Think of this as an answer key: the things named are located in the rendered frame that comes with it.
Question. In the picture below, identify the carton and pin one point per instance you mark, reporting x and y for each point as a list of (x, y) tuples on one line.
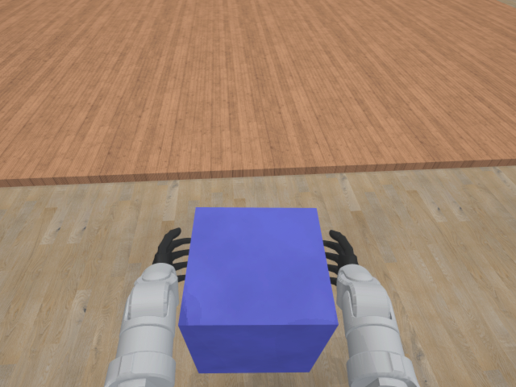
[(257, 295)]

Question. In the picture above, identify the right robot forearm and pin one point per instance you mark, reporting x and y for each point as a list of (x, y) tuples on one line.
[(376, 356)]

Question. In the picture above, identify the robot right hand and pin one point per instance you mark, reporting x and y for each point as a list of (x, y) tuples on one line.
[(345, 253)]

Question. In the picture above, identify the left robot forearm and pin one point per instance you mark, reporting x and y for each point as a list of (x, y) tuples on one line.
[(144, 356)]

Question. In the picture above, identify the robot left hand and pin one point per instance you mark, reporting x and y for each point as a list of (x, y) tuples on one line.
[(165, 254)]

